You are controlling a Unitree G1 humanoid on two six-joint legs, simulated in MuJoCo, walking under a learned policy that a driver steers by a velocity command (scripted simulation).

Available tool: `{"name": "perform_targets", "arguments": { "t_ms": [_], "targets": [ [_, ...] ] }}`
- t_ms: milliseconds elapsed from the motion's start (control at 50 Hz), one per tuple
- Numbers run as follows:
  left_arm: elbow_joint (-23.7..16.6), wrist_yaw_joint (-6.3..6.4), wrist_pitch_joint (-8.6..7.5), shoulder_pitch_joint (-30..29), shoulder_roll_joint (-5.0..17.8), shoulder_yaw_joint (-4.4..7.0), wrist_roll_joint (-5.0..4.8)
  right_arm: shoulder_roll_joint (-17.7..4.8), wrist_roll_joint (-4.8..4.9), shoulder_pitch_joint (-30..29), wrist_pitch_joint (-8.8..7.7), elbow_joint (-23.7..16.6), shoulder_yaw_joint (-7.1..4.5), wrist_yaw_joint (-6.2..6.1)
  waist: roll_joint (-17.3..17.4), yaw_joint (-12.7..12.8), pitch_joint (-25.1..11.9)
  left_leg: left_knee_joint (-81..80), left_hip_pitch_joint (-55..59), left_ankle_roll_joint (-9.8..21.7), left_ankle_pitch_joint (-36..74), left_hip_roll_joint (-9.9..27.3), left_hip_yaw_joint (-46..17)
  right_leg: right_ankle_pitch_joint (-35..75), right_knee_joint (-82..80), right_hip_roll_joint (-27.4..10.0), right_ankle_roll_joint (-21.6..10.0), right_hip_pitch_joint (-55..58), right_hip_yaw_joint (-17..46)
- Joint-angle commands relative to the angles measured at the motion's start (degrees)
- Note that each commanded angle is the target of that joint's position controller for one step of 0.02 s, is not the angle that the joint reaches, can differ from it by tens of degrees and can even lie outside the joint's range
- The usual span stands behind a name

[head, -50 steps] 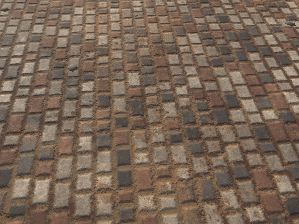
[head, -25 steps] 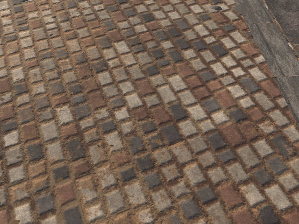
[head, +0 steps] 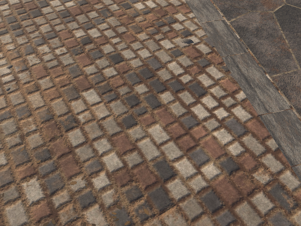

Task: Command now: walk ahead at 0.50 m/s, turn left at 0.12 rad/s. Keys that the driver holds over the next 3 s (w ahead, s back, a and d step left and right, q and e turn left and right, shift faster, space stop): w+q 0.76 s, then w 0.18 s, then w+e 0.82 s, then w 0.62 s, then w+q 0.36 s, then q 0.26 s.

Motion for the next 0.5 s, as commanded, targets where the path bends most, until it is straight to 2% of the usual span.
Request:
{"name": "perform_targets", "arguments": {
  "t_ms": [20, 40, 60, 100, 120, 180, 240, 300, 340, 360, 380, 400, 420, 440, 460, 480, 500],
  "targets": [
    [-6.8, -0.45, -2.78, -4.2, 7.5, 0.71, -0.45, -7.7, 0.72, 10.5, 0.99, -1.1, -2.06, -0.02, 5.5, -6.0, -4.8, -15.6, 31.1, 13.0, -14.6, 19.9, -35.1, 3.2, 19.6, -5.5, -0.1, -32.7, -0.4],
    [-7.6, -0.41, -3.15, -7.0, 6.9, 0.82, 0.65, -6.8, 0.19, 8.6, 1.34, -1.6, -1.66, -0.01, 2.3, -4.7, -0.9, -17.0, 24.1, 12.4, -8.9, 17.6, -30.4, 6.1, 14.9, -7.0, 0.0, -31.4, -1.4],
    [-7.9, -0.29, -3.23, -6.8, 6.5, 1.09, 1.44, -6.1, -0.17, 7.9, 1.32, -1.9, -1.24, -0.19, 2.7, -3.1, -0.8, -17.8, 20.6, 11.6, -3.2, 15.8, -27.4, 8.4, 10.5, -8.5, 0.2, -28.2, -1.5],
    [-8.2, -0.16, -3.0, -5.7, 4.8, 0.9, 1.76, -6.1, 0.04, 8.4, 1.5, -1.9, -1.16, -0.55, 5.7, -1.8, -1.8, -18.8, 17.5, 11.7, 4.2, 13.2, -23.4, 9.2, 4.3, -8.7, 1.5, -24.4, -2.9],
    [-8.6, -0.01, -2.83, -6.3, 4.2, 0.72, 1.82, -6.9, 0.26, 9.1, 1.53, -1.7, -1.39, -0.89, 6.2, -1.8, -2.0, -19.1, 16.4, 12.0, 7.0, 12.7, -21.7, 10.1, 1.5, -8.4, 2.3, -23.8, -3.7],
    [-10.4, 0.16, -2.68, -12.3, 2.6, -0.04, 1.61, -9.3, 0.84, 11.4, 1.95, -1.3, -2.27, -2.04, 5.6, -3.2, -1.2, -19.5, 13.4, 11.1, 10.0, 11.2, -18.1, 18.9, -10.5, -7.1, 4.2, -21.8, -4.6],
    [-11.6, -0.41, -3.05, -17.9, 2.0, -0.39, 0.97, -9.5, 1.28, 14.5, 2.82, -0.8, -2.4, -2.66, 6.3, -5.3, -0.7, -18.4, 11.8, 9.4, 8.0, 9.7, -17.1, 27.7, -19.9, -4.9, 5.0, -17.6, -4.6],
    [-13.1, -1.12, -3.67, -22.2, 2.9, -0.2, 0.29, -9.1, 1.55, 17.7, 3.76, -0.3, -2.32, -2.99, 6.7, -6.6, -0.4, -15.5, 13.9, 8.8, 5.3, 10.5, -20.1, 28.3, -24.8, -3.2, 5.0, -15.2, -3.9],
    [-13.5, -1.45, -4.23, -22.7, 4.1, 0.29, 0.05, -9.3, 1.5, 18.1, 4.28, -0.6, -2.48, -3.25, 7.3, -5.9, -0.4, -13.0, 16.1, 8.0, 3.7, 11.3, -23.5, 25.2, -27.9, -2.7, 4.3, -12.8, -3.3],
    [-13.4, -1.47, -4.51, -21.5, 4.8, 0.62, -0.07, -9.6, 1.46, 17.5, 4.49, -0.9, -2.64, -3.35, 8.1, -4.9, -0.7, -11.4, 16.7, 7.6, 4.0, 11.5, -24.8, 23.5, -29.3, -2.7, 3.7, -10.5, -3.3],
    [-12.5, -1.33, -4.74, -18.2, 5.6, 1.11, -0.04, -9.1, 1.49, 16.5, 4.64, -1.4, -2.56, -3.4, 8.4, -2.7, -1.7, -8.8, 16.2, 6.6, 5.1, 10.5, -25.0, 23.7, -31.7, -3.0, 2.4, -5.5, -3.8],
    [-11.4, -0.88, -4.89, -13.0, 7.3, 1.94, 0.44, -7.7, 1.21, 15.4, 4.52, -2.2, -2.13, -3.31, 8.1, 0.1, -4.8, -3.0, 13.6, 4.8, 7.3, 8.1, -23.4, 23.6, -32.2, -5.2, 0.6, 3.4, -3.0],
    [-10.5, -0.25, -4.89, -3.7, 10.7, 2.91, 1.31, -4.6, 0.38, 14.0, 4.14, -3.7, -1.04, -3.07, 3.1, 4.4, -12.2, 11.8, 6.5, 2.7, 2.2, 5.0, -18.6, 21.7, -30.6, -14.6, -3.5, 17.5, 5.2],
    [-8.8, -0.26, -3.85, 1.5, 14.9, 3.88, 1.95, -0.9, 1.46, 21.1, 3.45, -5.3, 0.13, -3.2, -13.6, 2.0, -18.8, 28.7, -12.2, -0.6, -21.5, -2.3, -10.1, 14.2, -33.3, -27.3, -12.3, 34.0, 27.5],
    [-8.4, -0.59, -3.44, 1.9, 10.9, 3.21, 0.88, -5.9, 2.18, 22.1, 3.34, -4.7, -0.58, -3.24, -14.0, 2.2, -16.4, 38.3, -20.4, -1.3, -25.5, 2.2, -9.9, 4.4, -35.6, -29.8, -13.6, 32.5, 35.8],
    [-8.8, -0.53, -3.27, -0.3, 7.0, 2.12, 0.68, -9.0, 1.96, 17.3, 3.71, -4.8, -1.51, -3.15, -7.8, 3.2, -9.2, 41.6, -22.4, -1.8, -20.3, 4.4, -10.1, 5.1, -36.5, -26.8, -11.3, 26.3, 27.6],
    [-8.9, -0.62, -3.02, -3.1, 5.6, 1.52, 1.02, -8.7, 1.36, 14.2, 4.06, -5.3, -1.66, -3.09, -3.6, 2.4, -5.0, 41.3, -20.8, -2.3, -16.0, 6.1, -8.5, 11.1, -37.7, -23.8, -9.5, 19.6, 19.5]
  ]
}}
